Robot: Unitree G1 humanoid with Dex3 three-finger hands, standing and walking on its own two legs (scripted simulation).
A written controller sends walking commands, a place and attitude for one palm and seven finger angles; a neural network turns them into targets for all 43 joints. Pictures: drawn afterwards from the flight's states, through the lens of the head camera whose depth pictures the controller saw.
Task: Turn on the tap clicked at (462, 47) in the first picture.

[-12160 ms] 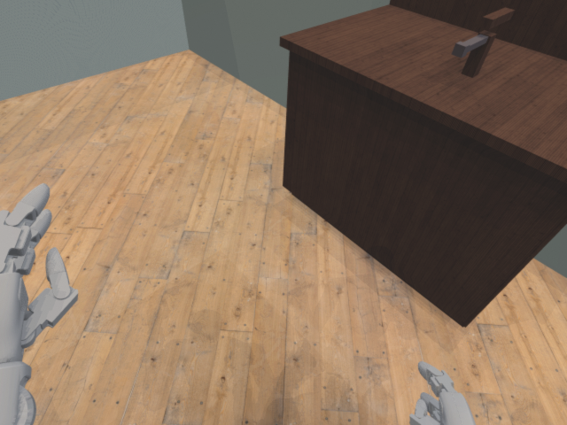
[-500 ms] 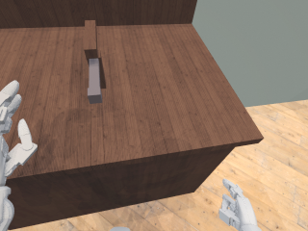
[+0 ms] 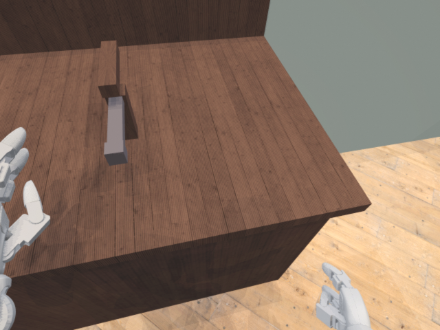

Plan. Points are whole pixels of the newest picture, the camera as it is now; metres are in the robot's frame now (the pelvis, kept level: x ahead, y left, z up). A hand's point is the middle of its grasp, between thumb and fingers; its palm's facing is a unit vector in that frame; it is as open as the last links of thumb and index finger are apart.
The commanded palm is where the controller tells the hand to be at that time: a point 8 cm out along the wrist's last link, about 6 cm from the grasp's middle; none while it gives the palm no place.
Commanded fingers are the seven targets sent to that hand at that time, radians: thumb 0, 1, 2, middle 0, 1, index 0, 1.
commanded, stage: come to a stop and stand still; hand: left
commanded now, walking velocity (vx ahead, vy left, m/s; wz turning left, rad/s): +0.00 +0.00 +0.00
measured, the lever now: (116, 153) +0.34 +0.20 +0.14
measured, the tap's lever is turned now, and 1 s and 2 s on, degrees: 0 0 0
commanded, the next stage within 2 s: look again from close up in 0.02 s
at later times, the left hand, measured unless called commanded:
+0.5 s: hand (41, 223) +0.21 +0.25 +0.15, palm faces +0.38 -0.84 -0.38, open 7.4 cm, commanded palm +0.16 +0.28 +0.18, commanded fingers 0.00 0.90 0.90 -0.20 -0.30 -0.20 -0.30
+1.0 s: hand (83, 226) +0.21 +0.20 +0.15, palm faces +0.31 -0.87 -0.39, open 7.4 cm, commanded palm +0.15 +0.24 +0.18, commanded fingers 0.00 0.90 0.90 -0.20 -0.30 -0.20 -0.30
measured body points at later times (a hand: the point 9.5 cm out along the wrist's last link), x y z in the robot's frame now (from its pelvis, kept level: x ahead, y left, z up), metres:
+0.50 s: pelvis +0.00 +0.00 +0.00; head +0.03 +0.02 +0.45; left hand +0.19 +0.30 +0.17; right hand +0.18 -0.22 -0.08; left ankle +0.01 +0.12 -0.74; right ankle -0.02 -0.16 -0.74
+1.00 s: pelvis -0.02 -0.03 -0.01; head +0.03 -0.02 +0.44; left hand +0.19 +0.24 +0.18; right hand +0.15 -0.27 -0.09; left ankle +0.01 +0.12 -0.74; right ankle -0.02 -0.16 -0.74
